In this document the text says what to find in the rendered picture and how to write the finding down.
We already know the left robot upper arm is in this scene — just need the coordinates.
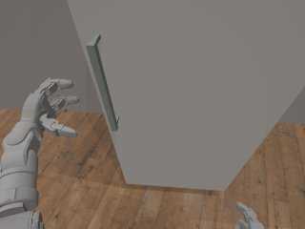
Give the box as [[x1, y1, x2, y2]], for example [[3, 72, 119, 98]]
[[0, 210, 45, 229]]

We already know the left robot hand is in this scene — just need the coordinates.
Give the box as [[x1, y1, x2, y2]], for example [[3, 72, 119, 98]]
[[20, 78, 80, 137]]

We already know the left robot forearm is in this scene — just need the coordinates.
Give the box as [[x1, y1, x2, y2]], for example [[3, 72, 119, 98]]
[[0, 121, 44, 218]]

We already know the handle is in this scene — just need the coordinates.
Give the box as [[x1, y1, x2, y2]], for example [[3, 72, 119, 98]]
[[86, 33, 119, 132]]

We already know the fridge door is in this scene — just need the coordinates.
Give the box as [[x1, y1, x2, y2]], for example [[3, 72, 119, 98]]
[[67, 0, 305, 192]]

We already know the right robot hand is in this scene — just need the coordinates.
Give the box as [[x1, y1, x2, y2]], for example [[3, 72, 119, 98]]
[[234, 201, 265, 229]]

